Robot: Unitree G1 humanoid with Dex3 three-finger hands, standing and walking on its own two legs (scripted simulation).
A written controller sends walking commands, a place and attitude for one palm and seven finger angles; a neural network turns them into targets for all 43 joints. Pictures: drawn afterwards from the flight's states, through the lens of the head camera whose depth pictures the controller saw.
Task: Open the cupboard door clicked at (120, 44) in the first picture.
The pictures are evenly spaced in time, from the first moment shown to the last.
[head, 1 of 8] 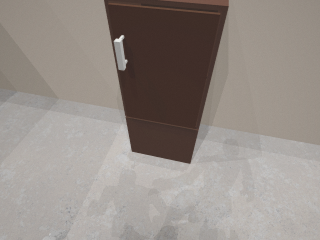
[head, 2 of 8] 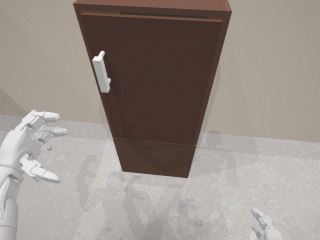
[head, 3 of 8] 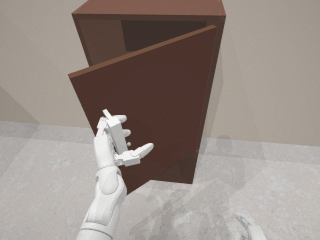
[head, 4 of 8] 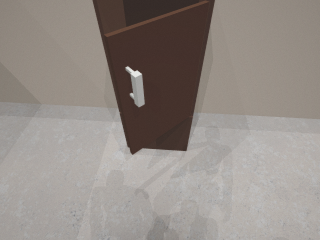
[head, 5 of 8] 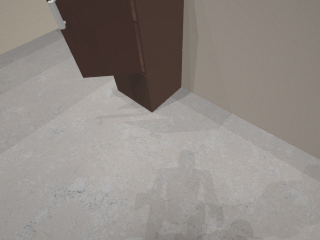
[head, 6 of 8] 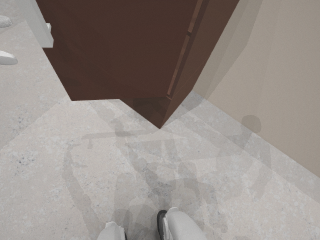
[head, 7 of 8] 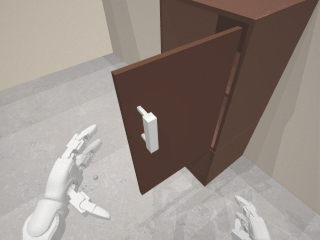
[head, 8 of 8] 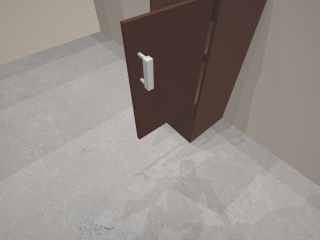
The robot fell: no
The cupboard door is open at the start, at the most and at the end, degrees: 0 91 88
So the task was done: yes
